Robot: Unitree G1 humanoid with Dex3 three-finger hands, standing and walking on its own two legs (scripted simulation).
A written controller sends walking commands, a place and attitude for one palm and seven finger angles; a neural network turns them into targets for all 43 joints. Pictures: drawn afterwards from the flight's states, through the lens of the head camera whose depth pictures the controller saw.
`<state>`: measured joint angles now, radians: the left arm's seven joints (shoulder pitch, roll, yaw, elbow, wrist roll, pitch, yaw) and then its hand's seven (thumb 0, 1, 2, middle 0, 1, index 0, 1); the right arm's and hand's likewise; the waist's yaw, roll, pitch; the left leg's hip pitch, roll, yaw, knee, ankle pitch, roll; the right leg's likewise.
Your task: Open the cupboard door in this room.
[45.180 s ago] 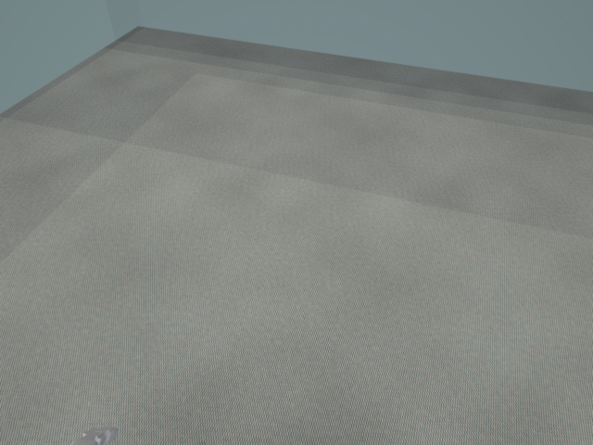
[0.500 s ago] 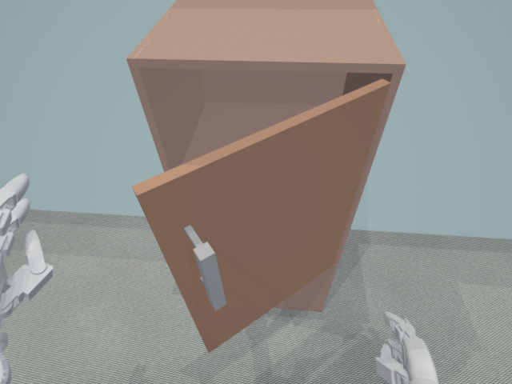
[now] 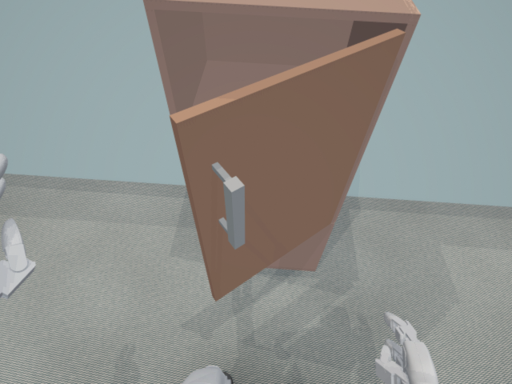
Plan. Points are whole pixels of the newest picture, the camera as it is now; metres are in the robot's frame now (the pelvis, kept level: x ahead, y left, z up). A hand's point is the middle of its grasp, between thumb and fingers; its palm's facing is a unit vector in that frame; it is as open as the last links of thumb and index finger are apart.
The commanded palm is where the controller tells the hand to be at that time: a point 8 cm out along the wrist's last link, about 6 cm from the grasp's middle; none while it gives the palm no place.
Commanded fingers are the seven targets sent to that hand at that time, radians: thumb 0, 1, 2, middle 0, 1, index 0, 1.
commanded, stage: step back with the hand held close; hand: left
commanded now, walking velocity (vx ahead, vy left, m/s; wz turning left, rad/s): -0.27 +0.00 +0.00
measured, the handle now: (228, 208) +0.36 +0.08 +0.07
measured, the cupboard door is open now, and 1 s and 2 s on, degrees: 40 40 40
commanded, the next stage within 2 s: stop stepping back and stand still in 0.28 s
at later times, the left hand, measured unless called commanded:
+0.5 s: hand out of the picture +0.10 +0.26 +0.18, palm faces +0.40 -0.79 -0.47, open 7.4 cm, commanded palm +0.05 +0.30 +0.19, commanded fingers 0.00 0.90 0.90 -0.20 -0.30 -0.20 -0.30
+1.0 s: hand out of the picture +0.03 +0.28 +0.17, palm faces +0.45 -0.79 -0.41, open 7.4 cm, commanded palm -0.02 +0.31 +0.19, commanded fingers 0.00 0.90 0.90 -0.20 -0.30 -0.20 -0.30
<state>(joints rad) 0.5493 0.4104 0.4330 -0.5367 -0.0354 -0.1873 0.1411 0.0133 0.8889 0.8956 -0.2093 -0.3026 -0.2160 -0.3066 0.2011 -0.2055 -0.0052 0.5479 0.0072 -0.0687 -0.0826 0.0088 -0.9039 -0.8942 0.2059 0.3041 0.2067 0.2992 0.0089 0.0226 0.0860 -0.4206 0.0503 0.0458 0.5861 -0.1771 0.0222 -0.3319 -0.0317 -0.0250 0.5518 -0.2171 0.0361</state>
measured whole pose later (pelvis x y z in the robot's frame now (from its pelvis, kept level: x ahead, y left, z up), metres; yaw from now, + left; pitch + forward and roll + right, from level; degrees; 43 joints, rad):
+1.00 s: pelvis -0.16 +0.02 +0.01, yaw -1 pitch -1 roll +0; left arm 0.55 0.38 0.39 -0.48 -0.04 -0.17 0.16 0.01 0.89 0.90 -0.21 -0.30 -0.22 -0.31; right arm 0.26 -0.21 0.00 0.67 -0.01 -0.11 -0.07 0.01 -0.90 -0.89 0.21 0.30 0.21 0.30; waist 0.02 -0.02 -0.02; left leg -0.33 0.01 0.04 0.67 -0.35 0.02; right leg -0.23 0.02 -0.03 0.50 -0.26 -0.05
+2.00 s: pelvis -0.17 +0.03 +0.02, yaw +2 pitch -2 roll +0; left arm 0.29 0.11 0.01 1.17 0.00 0.01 0.03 0.00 0.91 0.90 -0.20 -0.30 -0.20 -0.30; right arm 0.29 -0.11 0.00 1.14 -0.03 0.02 -0.03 0.00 -0.92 -0.89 0.20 0.30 0.20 0.30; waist 0.00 0.03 0.05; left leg -0.20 0.00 0.06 0.41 -0.18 0.02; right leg -0.17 -0.01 -0.07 0.43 -0.22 -0.03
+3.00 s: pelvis -0.15 +0.02 +0.02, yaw +2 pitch -1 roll +0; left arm 0.26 0.12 0.01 1.16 0.00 -0.01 0.03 0.00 0.91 0.90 -0.20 -0.30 -0.20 -0.30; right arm 0.27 -0.13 0.00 1.15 -0.02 0.00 -0.04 0.00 -0.91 -0.89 0.20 0.30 0.20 0.30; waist 0.00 0.02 0.06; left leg -0.18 0.01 0.05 0.39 -0.19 0.01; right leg -0.14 0.00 -0.08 0.40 -0.24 -0.03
